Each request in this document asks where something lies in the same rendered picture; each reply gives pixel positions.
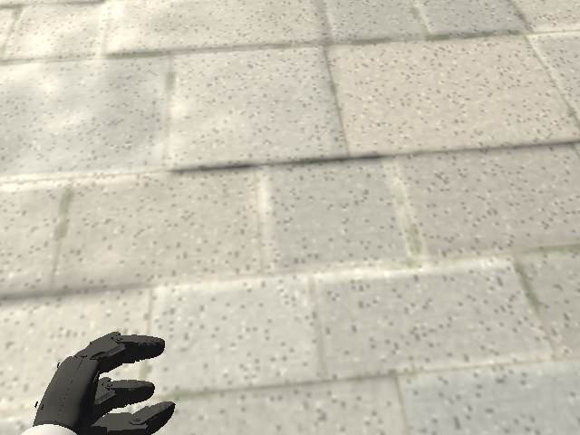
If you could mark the left robot hand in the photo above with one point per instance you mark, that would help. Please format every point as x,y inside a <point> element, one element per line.
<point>77,399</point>

